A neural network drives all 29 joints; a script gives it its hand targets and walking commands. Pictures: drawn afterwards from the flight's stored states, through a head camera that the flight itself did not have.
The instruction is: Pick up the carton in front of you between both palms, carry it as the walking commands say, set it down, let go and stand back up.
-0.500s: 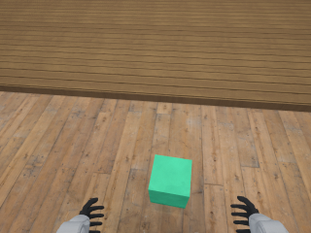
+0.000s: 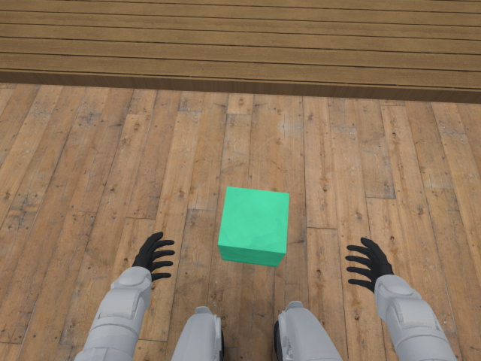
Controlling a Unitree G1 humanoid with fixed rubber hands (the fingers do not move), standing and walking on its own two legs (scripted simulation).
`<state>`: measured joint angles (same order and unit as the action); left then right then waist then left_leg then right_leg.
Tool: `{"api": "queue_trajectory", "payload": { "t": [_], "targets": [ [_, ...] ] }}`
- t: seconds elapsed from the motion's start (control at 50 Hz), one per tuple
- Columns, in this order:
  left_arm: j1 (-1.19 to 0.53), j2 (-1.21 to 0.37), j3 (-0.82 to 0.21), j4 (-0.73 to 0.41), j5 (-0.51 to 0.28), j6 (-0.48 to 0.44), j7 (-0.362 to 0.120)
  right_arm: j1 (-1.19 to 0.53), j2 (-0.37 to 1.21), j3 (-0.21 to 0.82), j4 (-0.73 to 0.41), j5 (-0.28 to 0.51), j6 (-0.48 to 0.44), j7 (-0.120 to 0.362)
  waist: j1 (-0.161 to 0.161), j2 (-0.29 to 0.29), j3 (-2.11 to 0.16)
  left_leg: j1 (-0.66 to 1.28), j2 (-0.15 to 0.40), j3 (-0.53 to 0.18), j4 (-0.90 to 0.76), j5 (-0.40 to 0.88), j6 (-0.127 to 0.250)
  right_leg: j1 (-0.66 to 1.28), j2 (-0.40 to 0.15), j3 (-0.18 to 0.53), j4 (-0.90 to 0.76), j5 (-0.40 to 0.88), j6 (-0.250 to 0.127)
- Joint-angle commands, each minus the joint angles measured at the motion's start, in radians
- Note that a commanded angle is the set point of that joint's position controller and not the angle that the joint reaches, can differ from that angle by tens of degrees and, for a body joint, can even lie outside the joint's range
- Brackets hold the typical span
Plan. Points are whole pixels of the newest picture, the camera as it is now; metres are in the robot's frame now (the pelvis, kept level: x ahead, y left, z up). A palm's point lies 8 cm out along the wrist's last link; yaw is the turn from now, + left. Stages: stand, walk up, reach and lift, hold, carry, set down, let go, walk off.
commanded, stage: reach and lift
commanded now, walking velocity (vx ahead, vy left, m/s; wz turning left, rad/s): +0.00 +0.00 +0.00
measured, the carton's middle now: (253, 229) +0.49 -0.04 -0.57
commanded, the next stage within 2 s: none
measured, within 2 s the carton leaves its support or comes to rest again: neither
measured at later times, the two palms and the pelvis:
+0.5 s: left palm (171, 177) +0.48 +0.16 -0.13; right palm (351, 195) +0.42 -0.23 -0.13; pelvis -0.04 +0.01 -0.05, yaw +0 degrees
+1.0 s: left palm (188, 188) +0.52 +0.15 -0.27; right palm (330, 203) +0.46 -0.23 -0.26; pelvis -0.01 +0.01 -0.12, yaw -2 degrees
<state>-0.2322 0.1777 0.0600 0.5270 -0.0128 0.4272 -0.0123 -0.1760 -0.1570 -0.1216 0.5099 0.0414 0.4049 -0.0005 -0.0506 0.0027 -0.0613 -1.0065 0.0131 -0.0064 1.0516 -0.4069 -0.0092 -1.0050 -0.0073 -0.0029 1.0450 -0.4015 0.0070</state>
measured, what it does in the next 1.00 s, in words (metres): lowers itself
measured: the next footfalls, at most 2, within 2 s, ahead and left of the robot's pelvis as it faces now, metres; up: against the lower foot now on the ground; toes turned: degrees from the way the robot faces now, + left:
none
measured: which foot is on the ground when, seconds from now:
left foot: down 0.00-1.00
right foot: down 0.00-1.00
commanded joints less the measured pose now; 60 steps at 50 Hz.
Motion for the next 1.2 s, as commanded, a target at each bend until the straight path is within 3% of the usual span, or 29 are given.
{"api": "queue_trajectory", "payload": {
  "t": [0.0,0.1,0.28,0.44,0.54,0.64,0.76,0.92,1.06,1.12,1.14,1.18],
  "targets": [
    [-0.261,0.064,0.024,-0.022,-0.015,0.034,0.003,-0.234,-0.066,-0.03,-0.057,0.014,0.034,-0.015,-0.005,0.018,-0.361,0.201,-0.046,0.017,-0.119,0.019,0.009,0.143,0.032,-0.035,-0.131,0.058,0.013],
    [-0.513,0.09,0.073,0.094,0.004,0.029,0.007,-0.448,-0.059,-0.089,0.023,-0.009,0.032,-0.046,-0.027,0.014,-0.418,0.151,-0.056,0.015,-0.085,0.026,0.002,0.098,0.042,-0.049,-0.1,0.061,0.026],
    [-0.948,0.178,0.122,0.266,0.011,-0.076,0.04,-0.828,-0.099,-0.167,0.135,-0.007,-0.078,-0.11,-0.051,0.05,-0.646,0.102,-0.074,0.021,-0.036,0.054,-0.014,0.019,0.062,-0.071,-0.053,0.098,0.044],
    [-1.212,0.248,0.126,0.411,-0.009,-0.187,0.04,-1.051,-0.129,-0.203,0.227,0.018,-0.187,-0.116,-0.072,0.071,-0.846,0.047,-0.087,0.004,0.005,0.155,-0.011,-0.06,0.064,-0.079,-0.016,0.205,0.052],
    [-1.31,0.265,0.147,0.434,0.025,-0.234,0.023,-1.122,-0.141,-0.257,0.235,-0.012,-0.237,-0.096,-0.088,0.097,-0.948,0.064,-0.089,-0.006,0.021,0.283,-0.012,-0.098,0.065,-0.083,-0.008,0.319,0.053],
    [-1.289,0.239,0.181,0.401,0.079,-0.26,0.01,-1.079,-0.128,-0.308,0.203,-0.054,-0.269,-0.064,-0.091,0.121,-1.061,0.123,-0.093,-0.01,0.039,0.495,-0.013,-0.104,0.073,-0.074,-0.004,0.492,0.053],
    [-1.213,0.169,0.235,0.387,0.135,-0.303,0.002,-1.02,-0.077,-0.364,0.218,-0.105,-0.323,-0.029,-0.073,0.112,-0.973,-0.031,-0.082,-0.026,0.115,0.613,-0.017,-0.26,0.074,-0.056,0.069,0.585,0.058],
    [-1.178,0.16,0.221,0.4,0.121,-0.332,0.039,-1.018,-0.085,-0.368,0.277,-0.105,-0.352,-0.038,-0.055,0.088,-0.946,-0.343,-0.088,-0.003,0.345,0.489,-0.035,-0.447,0.076,-0.058,0.313,0.515,0.074],
    [-1.327,0.257,0.098,0.344,-0.013,-0.33,0.086,-1.15,-0.186,-0.257,0.246,0.018,-0.346,-0.083,-0.063,0.11,-1.137,-0.37,-0.087,0.018,0.59,0.409,-0.04,-0.508,0.075,-0.079,0.551,0.434,0.081],
    [-1.399,0.285,0.048,0.358,-0.068,-0.318,0.097,-1.218,-0.215,-0.212,0.259,0.071,-0.328,-0.1,-0.069,0.123,-1.146,-0.384,-0.082,0.027,0.668,0.319,-0.039,-0.557,0.066,-0.095,0.629,0.34,0.077],
    [-1.426,0.299,0.038,0.375,-0.086,-0.313,0.099,-1.24,-0.222,-0.196,0.266,0.088,-0.323,-0.105,-0.071,0.117,-1.129,-0.374,-0.076,0.029,0.685,0.255,-0.036,-0.604,0.062,-0.103,0.641,0.251,0.075],
    [-1.453,0.299,0.019,0.398,-0.104,-0.308,0.102,-1.288,-0.233,-0.184,0.299,0.1,-0.315,-0.109,-0.068,0.119,-1.077,-0.449,-0.072,0.033,0.721,0.202,-0.037,-0.609,0.055,-0.104,0.692,0.235,0.072]
  ]
}}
